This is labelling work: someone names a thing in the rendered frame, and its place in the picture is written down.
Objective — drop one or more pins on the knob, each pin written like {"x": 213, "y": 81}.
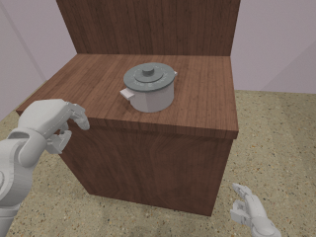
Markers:
{"x": 148, "y": 69}

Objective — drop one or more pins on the lid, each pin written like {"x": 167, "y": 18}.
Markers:
{"x": 136, "y": 81}

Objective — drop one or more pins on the pot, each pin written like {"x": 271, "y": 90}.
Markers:
{"x": 150, "y": 102}

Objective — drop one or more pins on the left robot forearm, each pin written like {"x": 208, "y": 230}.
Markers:
{"x": 19, "y": 154}

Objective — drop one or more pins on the left robot hand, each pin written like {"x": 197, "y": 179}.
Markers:
{"x": 48, "y": 116}

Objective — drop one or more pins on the right robot hand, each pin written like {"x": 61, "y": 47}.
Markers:
{"x": 243, "y": 212}

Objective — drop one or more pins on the right robot forearm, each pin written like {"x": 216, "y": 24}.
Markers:
{"x": 262, "y": 227}

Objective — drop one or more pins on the table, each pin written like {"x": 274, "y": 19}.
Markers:
{"x": 174, "y": 158}

